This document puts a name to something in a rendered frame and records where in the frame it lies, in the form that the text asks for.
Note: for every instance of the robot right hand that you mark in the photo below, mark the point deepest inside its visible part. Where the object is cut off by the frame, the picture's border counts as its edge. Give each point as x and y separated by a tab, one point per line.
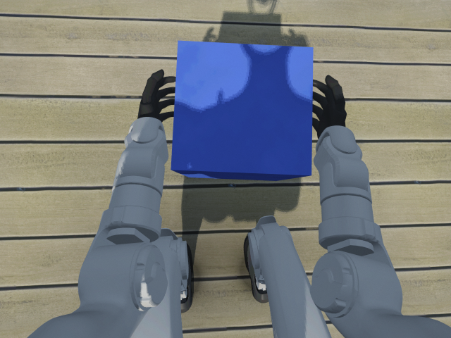
333	105

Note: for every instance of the robot right thigh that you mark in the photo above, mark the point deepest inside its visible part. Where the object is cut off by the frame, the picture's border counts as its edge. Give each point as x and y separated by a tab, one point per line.
293	312

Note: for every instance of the robot left thigh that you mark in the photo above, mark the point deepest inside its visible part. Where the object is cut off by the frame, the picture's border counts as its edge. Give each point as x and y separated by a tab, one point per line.
164	320

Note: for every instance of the robot thigh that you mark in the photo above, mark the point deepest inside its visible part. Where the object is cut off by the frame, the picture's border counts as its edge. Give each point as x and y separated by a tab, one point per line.
164	320
293	312

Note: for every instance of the right robot upper arm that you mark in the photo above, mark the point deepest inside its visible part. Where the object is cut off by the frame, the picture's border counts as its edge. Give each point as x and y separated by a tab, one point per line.
362	297

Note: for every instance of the robot left hand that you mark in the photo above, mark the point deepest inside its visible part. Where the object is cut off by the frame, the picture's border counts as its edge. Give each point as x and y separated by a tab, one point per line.
150	105

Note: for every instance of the carton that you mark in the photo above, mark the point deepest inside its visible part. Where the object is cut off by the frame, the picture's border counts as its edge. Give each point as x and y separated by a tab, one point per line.
243	111

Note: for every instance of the right robot forearm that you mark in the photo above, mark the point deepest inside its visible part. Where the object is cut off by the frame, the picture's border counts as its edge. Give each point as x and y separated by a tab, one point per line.
345	197

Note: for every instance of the left robot upper arm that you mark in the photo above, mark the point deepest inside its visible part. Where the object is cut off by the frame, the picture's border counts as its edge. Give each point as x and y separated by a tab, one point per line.
118	285

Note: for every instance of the left robot forearm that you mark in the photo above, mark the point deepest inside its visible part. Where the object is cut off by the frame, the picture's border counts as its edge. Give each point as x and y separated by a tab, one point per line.
133	214

